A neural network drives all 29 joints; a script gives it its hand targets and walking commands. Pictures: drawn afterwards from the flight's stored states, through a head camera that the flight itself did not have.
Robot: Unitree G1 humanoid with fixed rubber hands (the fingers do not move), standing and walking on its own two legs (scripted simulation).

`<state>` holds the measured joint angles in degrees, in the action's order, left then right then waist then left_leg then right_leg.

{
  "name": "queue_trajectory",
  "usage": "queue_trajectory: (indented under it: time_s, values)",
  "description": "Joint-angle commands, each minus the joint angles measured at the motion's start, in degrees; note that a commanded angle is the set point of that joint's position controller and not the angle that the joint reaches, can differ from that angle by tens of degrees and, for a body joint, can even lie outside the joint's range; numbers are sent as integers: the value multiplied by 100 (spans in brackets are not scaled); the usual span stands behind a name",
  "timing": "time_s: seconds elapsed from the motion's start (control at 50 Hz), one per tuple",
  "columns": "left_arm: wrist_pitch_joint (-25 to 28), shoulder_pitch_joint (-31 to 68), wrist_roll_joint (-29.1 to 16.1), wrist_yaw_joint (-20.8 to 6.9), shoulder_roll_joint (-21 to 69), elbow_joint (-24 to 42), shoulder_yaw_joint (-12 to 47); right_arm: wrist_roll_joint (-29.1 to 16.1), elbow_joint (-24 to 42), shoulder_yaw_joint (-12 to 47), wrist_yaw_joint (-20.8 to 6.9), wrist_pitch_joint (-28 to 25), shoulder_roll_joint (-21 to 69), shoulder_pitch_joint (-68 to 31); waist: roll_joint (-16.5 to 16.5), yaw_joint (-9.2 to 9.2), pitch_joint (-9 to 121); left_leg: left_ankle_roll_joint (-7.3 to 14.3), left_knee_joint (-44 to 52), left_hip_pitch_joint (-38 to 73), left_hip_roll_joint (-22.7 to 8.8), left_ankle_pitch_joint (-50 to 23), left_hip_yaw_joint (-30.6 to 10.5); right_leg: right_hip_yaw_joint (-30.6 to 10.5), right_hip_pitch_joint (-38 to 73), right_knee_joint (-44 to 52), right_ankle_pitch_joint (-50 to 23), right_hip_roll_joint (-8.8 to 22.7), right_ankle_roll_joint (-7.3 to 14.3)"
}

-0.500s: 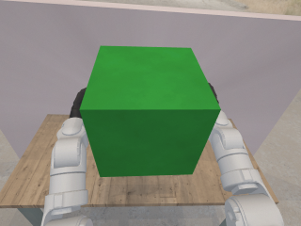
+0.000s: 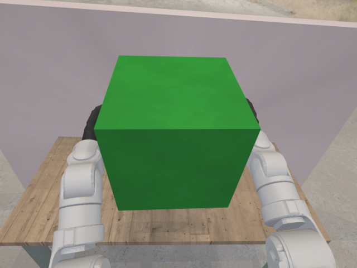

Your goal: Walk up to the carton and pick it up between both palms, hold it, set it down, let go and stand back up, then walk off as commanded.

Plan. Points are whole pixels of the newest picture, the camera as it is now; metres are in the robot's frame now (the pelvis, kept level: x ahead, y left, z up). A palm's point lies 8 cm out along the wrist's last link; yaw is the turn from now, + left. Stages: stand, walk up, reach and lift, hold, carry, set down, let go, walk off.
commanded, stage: hold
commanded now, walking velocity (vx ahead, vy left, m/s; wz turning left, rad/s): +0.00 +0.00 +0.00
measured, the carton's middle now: (173, 131) +0.37 +0.00 +0.17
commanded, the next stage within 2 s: none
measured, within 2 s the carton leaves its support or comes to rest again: neither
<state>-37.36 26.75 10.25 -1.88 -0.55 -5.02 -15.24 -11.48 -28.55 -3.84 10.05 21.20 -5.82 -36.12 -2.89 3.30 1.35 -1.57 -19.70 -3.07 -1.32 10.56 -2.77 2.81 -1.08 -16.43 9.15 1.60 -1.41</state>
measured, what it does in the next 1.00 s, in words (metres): stands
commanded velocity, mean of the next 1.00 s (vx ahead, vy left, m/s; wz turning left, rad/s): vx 0.00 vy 0.00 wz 0.00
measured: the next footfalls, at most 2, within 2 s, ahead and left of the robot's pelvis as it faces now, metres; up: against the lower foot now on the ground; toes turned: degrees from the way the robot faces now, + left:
none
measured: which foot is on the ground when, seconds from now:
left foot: down 0.00-1.00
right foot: down 0.00-1.00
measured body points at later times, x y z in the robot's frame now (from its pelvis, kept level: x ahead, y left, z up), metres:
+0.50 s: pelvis +0.00 +0.00 +0.00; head -0.05 +0.02 +0.45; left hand +0.36 +0.17 +0.17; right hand +0.37 -0.17 +0.18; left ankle +0.01 +0.13 -0.75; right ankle +0.01 -0.13 -0.75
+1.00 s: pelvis +0.00 +0.00 +0.00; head -0.04 +0.03 +0.45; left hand +0.36 +0.17 +0.17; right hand +0.38 -0.17 +0.18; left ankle +0.01 +0.13 -0.75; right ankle +0.01 -0.13 -0.75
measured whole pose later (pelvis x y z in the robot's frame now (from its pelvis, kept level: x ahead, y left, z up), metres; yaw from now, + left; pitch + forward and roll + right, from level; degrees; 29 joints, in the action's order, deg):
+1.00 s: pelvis +0.00 +0.00 +0.00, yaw +0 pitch -6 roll -1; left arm -36.5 27.2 9.9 -1.5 -0.8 -5.7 -14.9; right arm -11.5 -28.8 -3.9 9.9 20.3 -5.9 -36.1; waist -2.9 3.6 1.5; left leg -1.6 -19.8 -3.6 -1.4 10.7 -3.0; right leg 2.9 -1.5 -16.4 9.3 1.5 -1.4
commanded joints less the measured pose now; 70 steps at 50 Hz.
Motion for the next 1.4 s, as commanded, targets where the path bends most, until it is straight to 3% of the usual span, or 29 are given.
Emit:
queue_trajectory:
  time_s: [0.0, 0.1, 0.18, 0.24, 0.4, 0.44, 0.48, 0.58, 0.62, 0.7, 0.76, 0.78, 0.84, 0.88, 0.96, 1.08, 1.12, 1.14, 1.18, 1.3, 1.36, 1.38]
  values:
    - [506, 4601, -799, -688, 2987, 1076, 3194, -473, 1736, 2410, -722, -355, 3397, -4111, 484, 135, 2221, -203, 186, 542, 539, -1669, 303, 137, 373, 134, -1120, -534, -44]
    - [528, 4694, -805, -628, 3016, 876, 3134, -444, 1676, 2364, -772, -409, 3418, -4319, 516, 7, 2156, -163, 212, 454, 522, -1504, 332, 147, 261, 124, -921, -522, -48]
    - [498, 4584, -754, -673, 3023, 737, 3077, -386, 1534, 2281, -782, -411, 3419, -4239, 483, 97, 2223, -148, 238, 476, 523, -1457, 317, 121, 395, 152, -956, -504, -33]
    - [538, 4663, -718, -654, 2940, 691, 2973, -429, 1528, 2349, -795, -449, 3418, -4364, 448, -5, 2220, -141, 217, 460, 523, -1511, 332, 125, 406, 141, -948, -507, -53]
    - [574, 4674, -776, -617, 3005, 841, 3075, -469, 1581, 2401, -783, -468, 3438, -4269, 455, 47, 2390, -168, 144, 544, 512, -1697, 312, 141, 426, 107, -1129, -541, -56]
    - [557, 4594, -712, -645, 2934, 733, 2948, -448, 1570, 2435, -756, -445, 3456, -4277, 312, 14, 2252, -125, 183, 472, 532, -1623, 328, 148, 463, 130, -1155, -521, -83]
    - [534, 4632, -687, -664, 2949, 569, 2919, -413, 1527, 2353, -753, -464, 3439, -4360, 410, 14, 2154, -111, 218, 424, 538, -1429, 344, 119, 423, 162, -953, -506, -57]
    - [645, 4651, -843, -618, 2989, 1093, 3189, -604, 1938, 2611, -717, -510, 3503, -4325, 405, 49, 2649, -181, 13, 617, 545, -2073, 301, 145, 612, 17, -1610, -558, -106]
    - [623, 4621, -820, -608, 2993, 995, 3204, -544, 1772, 2519, -705, -461, 3452, -4193, 520, 104, 2449, -200, 46, 578, 539, -1927, 293, 157, 452, 59, -1413, -547, -81]
    - [567, 4527, -724, -660, 2897, 786, 2973, -475, 1670, 2494, -720, -421, 3476, -4204, 361, -8, 2159, -109, 202, 401, 549, -1490, 329, 121, 463, 129, -1080, -497, -94]
    - [595, 4525, -808, -651, 3042, 1066, 3195, -538, 1868, 2540, -694, -445, 3493, -4120, 400, 135, 2416, -186, 89, 565, 546, -1942, 280, 148, 621, 69, -1510, -547, -100]
    - [594, 4504, -849, -639, 3042, 1127, 3209, -617, 2040, 2632, -686, -461, 3478, -4207, 417, 59, 2538, -200, 33, 653, 552, -2094, 276, 127, 610, 25, -1631, -557, -108]
    - [594, 4572, -855, -637, 2964, 1094, 3257, -543, 1839, 2513, -680, -408, 3417, -4068, 480, 158, 2338, -197, 76, 542, 551, -1881, 268, 140, 451, 76, -1399, -533, -87]
    - [572, 4510, -750, -645, 2897, 956, 3105, -485, 1690, 2488, -700, -372, 3428, -4003, 422, 84, 2205, -170, 175, 461, 547, -1675, 297, 137, 445, 118, -1234, -518, -98]
    - [547, 4398, -792, -652, 2948, 992, 3127, -555, 1882, 2609, -687, -400, 3437, -4102, 447, 25, 2249, -199, 102, 535, 555, -1925, 293, 127, 564, 73, -1453, -536, -95]
    - [525, 4438, -773, -658, 2943, 1235, 3223, -562, 1884, 2546, -672, -395, 3359, -3996, 561, 142, 2372, -246, 51, 662, 535, -2141, 275, 149, 547, 63, -1528, -565, -65]
    - [540, 4356, -833, -642, 2968, 1255, 3287, -612, 1989, 2599, -682, -409, 3387, -3986, 476, 123, 2485, -231, 30, 640, 530, -2159, 274, 139, 620, 55, -1691, -544, -90]
    - [508, 4351, -791, -635, 2904, 1185, 3223, -640, 2054, 2647, -678, -389, 3332, -4092, 490, 7, 2347, -210, 44, 578, 533, -2124, 274, 105, 575, 53, -1584, -553, -102]
    - [506, 4387, -766, -643, 2871, 1075, 3133, -564, 1912, 2576, -680, -364, 3335, -4081, 391, 36, 2221, -204, 84, 538, 531, -1973, 285, 138, 491, 87, -1445, -555, -94]
    - [508, 4460, -852, -642, 2944, 1277, 3309, -574, 1927, 2550, -692, -384, 3333, -4001, 550, 121, 2336, -256, 63, 623, 519, -2079, 275, 141, 475, 64, -1496, -560, -54]
    - [463, 4380, -772, -666, 2880, 1065, 3170, -514, 1809, 2503, -690, -353, 3289, -3992, 488, 115, 2146, -224, 129, 552, 527, -1889, 291, 132, 488, 117, -1360, -544, -66]
    - [458, 4401, -773, -673, 2902, 1070, 3148, -543, 1829, 2517, -703, -357, 3330, -4117, 501, 32, 2158, -210, 131, 513, 523, -1829, 294, 121, 492, 101, -1261, -536, -54]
